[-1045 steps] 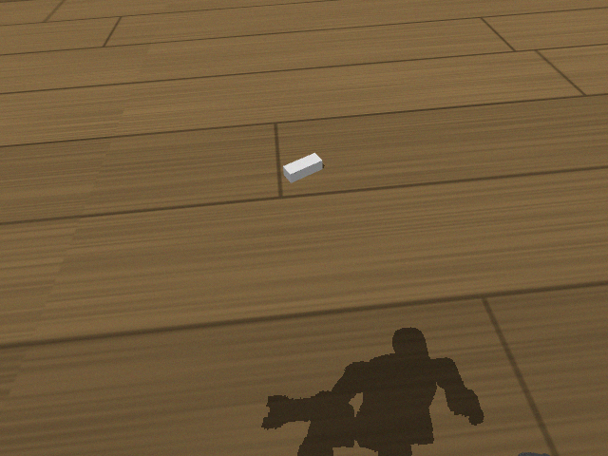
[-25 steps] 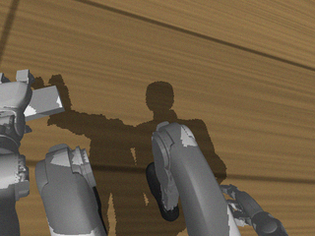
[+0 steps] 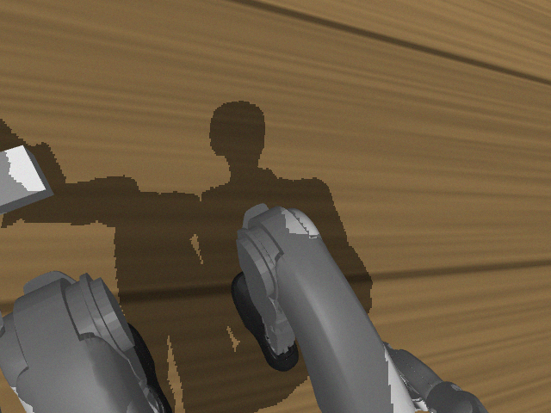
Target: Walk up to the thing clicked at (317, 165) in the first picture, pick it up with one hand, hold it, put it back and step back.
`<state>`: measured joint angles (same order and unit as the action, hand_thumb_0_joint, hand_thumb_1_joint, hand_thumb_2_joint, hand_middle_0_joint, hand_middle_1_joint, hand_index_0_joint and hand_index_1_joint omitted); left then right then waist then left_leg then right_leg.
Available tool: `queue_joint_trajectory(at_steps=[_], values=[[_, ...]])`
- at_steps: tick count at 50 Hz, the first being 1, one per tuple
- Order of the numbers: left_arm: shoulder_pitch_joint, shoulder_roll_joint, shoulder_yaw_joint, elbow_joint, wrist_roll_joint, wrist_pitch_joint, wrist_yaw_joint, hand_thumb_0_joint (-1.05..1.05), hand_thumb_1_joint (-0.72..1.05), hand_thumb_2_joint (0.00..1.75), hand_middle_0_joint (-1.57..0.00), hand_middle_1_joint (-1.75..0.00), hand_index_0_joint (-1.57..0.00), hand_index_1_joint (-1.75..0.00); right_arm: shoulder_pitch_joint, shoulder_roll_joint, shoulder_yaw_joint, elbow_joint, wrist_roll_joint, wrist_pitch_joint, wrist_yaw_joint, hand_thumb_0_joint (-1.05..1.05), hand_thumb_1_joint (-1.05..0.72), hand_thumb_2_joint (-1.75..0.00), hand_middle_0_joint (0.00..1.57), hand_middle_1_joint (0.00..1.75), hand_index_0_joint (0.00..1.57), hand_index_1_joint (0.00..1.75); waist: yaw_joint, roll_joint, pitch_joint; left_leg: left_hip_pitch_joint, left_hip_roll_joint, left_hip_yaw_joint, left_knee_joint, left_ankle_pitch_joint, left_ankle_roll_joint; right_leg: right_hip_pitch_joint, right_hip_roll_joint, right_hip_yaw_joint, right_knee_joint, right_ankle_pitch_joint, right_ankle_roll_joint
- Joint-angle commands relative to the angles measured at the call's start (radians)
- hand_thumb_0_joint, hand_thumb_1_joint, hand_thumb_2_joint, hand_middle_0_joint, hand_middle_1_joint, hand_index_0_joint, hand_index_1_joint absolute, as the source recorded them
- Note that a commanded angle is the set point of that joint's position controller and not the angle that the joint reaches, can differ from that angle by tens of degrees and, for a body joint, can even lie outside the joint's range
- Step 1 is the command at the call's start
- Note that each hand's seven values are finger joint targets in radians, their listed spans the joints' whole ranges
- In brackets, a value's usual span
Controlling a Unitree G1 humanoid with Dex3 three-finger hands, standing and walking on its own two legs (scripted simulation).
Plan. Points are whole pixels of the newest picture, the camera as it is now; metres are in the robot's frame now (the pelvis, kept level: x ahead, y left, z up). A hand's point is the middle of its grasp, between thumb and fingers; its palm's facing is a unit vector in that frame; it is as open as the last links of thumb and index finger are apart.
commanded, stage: rest palm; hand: left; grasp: from above
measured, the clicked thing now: out of the picture +0.44 +0.31 -0.28
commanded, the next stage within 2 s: close in 0.80 s
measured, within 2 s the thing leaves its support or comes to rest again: neither
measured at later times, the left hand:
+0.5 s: hand out of the picture +0.43 +0.31 -0.24, palm faces -0.41 -0.14 -0.90, open 13.9 cm
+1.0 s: hand out of the picture +0.42 +0.32 -0.25, palm faces -0.41 -0.13 -0.90, open 13.4 cm
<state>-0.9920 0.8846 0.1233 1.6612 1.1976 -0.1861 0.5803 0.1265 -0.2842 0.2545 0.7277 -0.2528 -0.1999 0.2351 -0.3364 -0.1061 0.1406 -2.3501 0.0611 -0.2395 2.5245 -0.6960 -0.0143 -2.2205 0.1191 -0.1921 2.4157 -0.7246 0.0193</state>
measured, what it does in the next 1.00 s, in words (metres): stands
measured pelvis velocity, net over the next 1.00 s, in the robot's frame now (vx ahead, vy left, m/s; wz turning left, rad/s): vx -0.01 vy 0.01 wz -0.05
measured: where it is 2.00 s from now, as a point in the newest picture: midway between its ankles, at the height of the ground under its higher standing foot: (212, 365)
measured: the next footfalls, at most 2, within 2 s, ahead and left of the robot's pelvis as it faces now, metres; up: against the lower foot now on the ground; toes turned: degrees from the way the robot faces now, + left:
none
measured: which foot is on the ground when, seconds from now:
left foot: down 0.00-1.00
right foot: down 0.00-1.00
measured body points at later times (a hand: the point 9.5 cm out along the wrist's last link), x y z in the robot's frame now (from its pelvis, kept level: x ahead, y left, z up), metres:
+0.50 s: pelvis -0.01 +0.00 +0.00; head +0.26 +0.13 +0.34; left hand +0.45 +0.32 -0.19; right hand +0.06 -0.25 -0.06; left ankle +0.07 +0.14 -0.27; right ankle +0.09 -0.11 -0.27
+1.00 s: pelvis -0.01 +0.01 +0.00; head +0.25 +0.14 +0.34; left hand +0.44 +0.32 -0.19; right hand +0.06 -0.23 -0.06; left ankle +0.07 +0.14 -0.27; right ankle +0.09 -0.10 -0.27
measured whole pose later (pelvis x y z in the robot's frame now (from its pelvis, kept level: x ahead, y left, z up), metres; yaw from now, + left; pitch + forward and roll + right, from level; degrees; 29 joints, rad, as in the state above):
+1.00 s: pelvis -0.01 +0.01 +0.00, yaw -3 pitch +24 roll -14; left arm -0.99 0.95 0.04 1.74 1.21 -0.20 0.68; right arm 0.06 -0.32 0.32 0.68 -0.26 -0.29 0.27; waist -0.34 -0.17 0.17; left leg -2.32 0.07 -0.29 2.54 -0.68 0.00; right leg -2.17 0.14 -0.23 2.38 -0.69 0.04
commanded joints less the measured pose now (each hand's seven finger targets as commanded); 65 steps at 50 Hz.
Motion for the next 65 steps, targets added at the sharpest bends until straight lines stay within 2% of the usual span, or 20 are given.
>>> queue_joint_trajectory(at_steps=[1, 4, 6, 7, 10, 11, 12, 13, 15, 17, 20, 24, 32, 41, 44, 48, 50, 57, 63, 65], values=[[-0.212, 0.195, -0.002, -0.102, -0.008, -0.043, 0.043, 0.00, -0.50, 0.96, -0.06, -1.00, -0.06, -0.99, 0.177, -0.301, -0.081, 0.006, 0.006, -0.010, -0.003, 0.00, -0.89, -0.90, 0.20, 0.30, 0.20, 0.30, -0.024, 0.434, -0.699, 0.484, 0.009, 0.094, -0.198, 0.259, 0.035, 0.395, 0.029, -0.071, -0.256, 0.381, -0.031], [-0.209, 0.215, -0.011, -0.072, 0.019, -0.057, 0.060, 0.00, -0.52, 0.99, -0.06, -1.00, -0.06, -1.00, 0.174, -0.303, -0.068, 0.002, 0.002, -0.013, 0.002, 0.00, -0.89, -0.90, 0.20, 0.30, 0.20, 0.30, -0.032, 0.429, -0.651, 0.472, 0.010, 0.085, -0.206, 0.224, 0.033, 0.372, 0.029, -0.080, -0.250, 0.345, -0.035], [-0.227, 0.239, 0.008, -0.107, 0.036, -0.066, 0.087, 0.00, -0.50, 0.97, -0.07, -1.02, -0.07, -1.01, 0.170, -0.327, -0.076, -0.003, 0.000, -0.015, 0.001, 0.00, -0.89, -0.90, 0.20, 0.30, 0.20, 0.30, -0.025, 0.472, -0.668, 0.499, 0.013, 0.082, -0.218, 0.223, 0.027, 0.375, 0.035, -0.080, -0.248, 0.341, -0.040], [-0.230, 0.242, 0.011, -0.074, 0.042, -0.068, 0.102, 0.00, -0.49, 0.99, -0.07, -1.03, -0.08, -1.02, 0.166, -0.320, -0.065, -0.009, -0.003, -0.020, 0.006, 0.00, -0.89, -0.90, 0.20, 0.30, 0.20, 0.30, -0.037, 0.444, -0.644, 0.475, 0.013, 0.076, -0.212, 0.193, 0.028, 0.355, 0.033, -0.089, -0.239, 0.317, -0.039], [-0.232, 0.192, -0.024, -0.054, 0.057, -0.060, 0.141, 0.00, -0.48, 0.97, -0.07, -1.03, -0.08, -1.02, 0.133, -0.331, -0.074, -0.004, -0.014, -0.035, 0.011, 0.00, -0.89, -0.90, 0.20, 0.30, 0.20, 0.30, -0.044, 0.446, -0.611, 0.462, 0.013, 0.070, -0.238, 0.142, 0.023, 0.315, 0.040, -0.102, -0.254, 0.255, -0.044], [-0.231, 0.159, -0.062, -0.013, 0.059, -0.050, 0.144, 0.00, -0.48, 0.97, -0.07, -1.03, -0.08, -1.02, 0.124, -0.326, -0.069, -0.008, -0.012, -0.036, 0.013, 0.00, -0.89, -0.90, 0.20, 0.30, 0.20, 0.30, -0.051, 0.448, -0.584, 0.447, 0.014, 0.073, -0.239, 0.116, 0.024, 0.304, 0.044, -0.093, -0.262, 0.234, -0.046], [-0.258, 0.187, -0.047, -0.027, 0.058, -0.047, 0.149, 0.00, -0.48, 0.95, -0.07, -1.03, -0.08, -1.02, 0.131, -0.335, -0.072, -0.011, -0.013, -0.041, 0.014, 0.00, -0.89, -0.90, 0.20, 0.30, 0.20, 0.30, -0.062, 0.435, -0.586, 0.449, 0.013, 0.073, -0.234, 0.116, 0.026, 0.303, 0.041, -0.098, -0.264, 0.239, -0.041], [-0.262, 0.178, -0.067, -0.011, 0.060, -0.036, 0.151, 0.00, -0.47, 0.94, -0.07, -1.04, -0.08, -1.02, 0.125, -0.338, -0.074, -0.009, -0.009, -0.045, 0.014, 0.00, -0.89, -0.90, 0.20, 0.30, 0.20, 0.30, -0.060, 0.431, -0.570, 0.441, 0.013, 0.071, -0.241, 0.091, 0.025, 0.288, 0.041, -0.093, -0.267, 0.214, -0.044], [-0.286, 0.177, -0.074, -0.026, 0.052, -0.018, 0.153, 0.00, -0.49, 0.96, -0.07, -1.02, -0.07, -1.01, 0.126, -0.345, -0.075, -0.007, -0.005, -0.058, 0.021, 0.00, -0.89, -0.90, 0.20, 0.30, 0.20, 0.30, -0.060, 0.440, -0.583, 0.469, 0.015, 0.062, -0.236, 0.110, 0.022, 0.274, 0.034, -0.098, -0.255, 0.231, -0.041], [-0.279, 0.218, -0.037, -0.012, 0.051, -0.008, 0.164, 0.00, -0.49, 0.96, -0.07, -1.03, -0.07, -1.02, 0.130, -0.358, -0.073, -0.013, -0.006, -0.066, 0.025, 0.00, -0.90, -0.90, 0.20, 0.30, 0.20, 0.30, -0.063, 0.438, -0.587, 0.479, 0.018, 0.056, -0.229, 0.136, 0.022, 0.289, 0.033, -0.102, -0.248, 0.260, -0.037], [-0.275, 0.172, -0.068, 0.015, 0.033, 0.012, 0.153, 0.00, -0.47, 0.97, -0.08, -1.05, -0.08, -1.03, 0.115, -0.349, -0.072, -0.018, -0.005, -0.078, 0.033, 0.00, -0.90, -0.90, 0.20, 0.30, 0.20, 0.30, -0.070, 0.423, -0.557, 0.450, 0.018, 0.057, -0.229, 0.120, 0.024, 0.279, 0.034, -0.097, -0.257, 0.250, -0.035], [-0.268, 0.212, -0.047, 0.008, 0.006, 0.021, 0.122, 0.00, -0.49, 0.95, -0.07, -1.04, -0.08, -1.03, 0.129, -0.340, -0.057, -0.015, 0.003, -0.088, 0.033, 0.00, -0.90, -0.90, 0.20, 0.30, 0.20, 0.30, -0.057, 0.440, -0.590, 0.475, 0.020, 0.062, -0.221, 0.165, 0.025, 0.321, 0.034, -0.093, -0.257, 0.290, -0.032], [-0.246, 0.178, -0.097, -0.019, -0.028, -0.005, 0.093, 0.00, -0.48, 0.95, -0.07, -1.07, -0.08, -1.05, 0.123, -0.345, -0.036, -0.010, -0.003, -0.091, 0.035, 0.00, -0.90, -0.90, 0.20, 0.30, 0.20, 0.30, -0.072, 0.476, -0.627, 0.528, 0.028, 0.052, -0.215, 0.250, 0.016, 0.406, 0.048, -0.108, -0.249, 0.387, -0.031], [-0.190, 0.227, -0.057, 0.003, -0.002, -0.033, 0.139, 0.00, -0.45, 1.00, -0.09, -1.11, -0.10, -1.09, 0.108, -0.358, -0.016, -0.041, -0.002, -0.085, 0.033, 0.00, -0.90, -0.90, 0.20, 0.30, 0.20, 0.30, -0.053, 0.436, -0.562, 0.471, 0.028, 0.055, -0.225, 0.184, 0.020, 0.391, 0.058, -0.109, -0.272, 0.327, -0.032], [-0.227, 0.206, -0.089, -0.019, 0.004, -0.031, 0.144, 0.00, -0.43, 0.98, -0.09, -1.11, -0.11, -1.09, 0.088, -0.358, -0.019, -0.034, -0.007, -0.096, 0.036, 0.00, -0.90, -0.90, 0.20, 0.30, 0.20, 0.30, -0.071, 0.443, -0.540, 0.470, 0.029, 0.039, -0.236, 0.132, 0.015, 0.335, 0.051, -0.120, -0.260, 0.273, -0.034], [-0.258, 0.219, -0.087, -0.036, 0.006, -0.016, 0.145, 0.00, -0.35, 0.89, -0.14, -1.07, -0.17, -1.04, 0.104, -0.368, -0.037, -0.035, -0.001, -0.095, 0.029, 0.00, -0.90, -0.90, 0.20, 0.30, 0.20, 0.30, -0.074, 0.438, -0.531, 0.467, 0.030, 0.035, -0.247, 0.101, 0.015, 0.321, 0.049, -0.109, -0.268, 0.242, -0.037], [-0.267, 0.179, -0.112, -0.015, 0.000, -0.008, 0.143, 0.00, -0.32, 0.90, -0.16, -1.07, -0.19, -1.04, 0.103, -0.360, -0.034, -0.034, -0.002, -0.101, 0.031, 0.00, -0.90, -0.90, 0.20, 0.30, 0.20, 0.30, -0.091, 0.440, -0.525, 0.474, 0.032, 0.023, -0.255, 0.095, 0.011, 0.306, 0.045, -0.119, -0.264, 0.235, -0.037], [-0.273, 0.189, -0.121, -0.006, -0.012, 0.013, 0.123, 0.00, -0.29, 0.80, -0.18, -1.01, -0.22, -0.97, 0.116, -0.368, -0.023, -0.039, 0.004, -0.104, 0.029, 0.00, -0.90, -0.90, 0.20, 0.30, 0.20, 0.30, -0.094, 0.453, -0.548, 0.513, 0.034, 0.025, -0.249, 0.160, 0.009, 0.334, 0.046, -0.120, -0.262, 0.304, -0.032], [-0.232, 0.209, -0.100, -0.012, -0.019, 0.018, 0.123, 0.00, -0.26, 0.77, -0.21, -0.99, -0.25, -0.95, 0.101, -0.377, -0.015, -0.046, 0.006, -0.111, 0.034, 0.00, -0.90, -0.90, 0.20, 0.30, 0.20, 0.30, -0.065, 0.504, -0.565, 0.539, 0.034, 0.032, -0.258, 0.218, -0.001, 0.368, 0.051, -0.125, -0.257, 0.349, -0.036], [-0.213, 0.188, -0.117, 0.011, -0.025, 0.019, 0.120, 0.00, -0.23, 0.79, -0.24, -0.98, -0.27, -0.94, 0.094, -0.367, -0.005, -0.052, -0.001, -0.110, 0.037, 0.00, -0.90, -0.90, 0.20, 0.30, 0.20, 0.30, -0.076, 0.483, -0.554, 0.521, 0.033, 0.043, -0.243, 0.209, 0.005, 0.385, 0.059, -0.120, -0.266, 0.360, -0.031]])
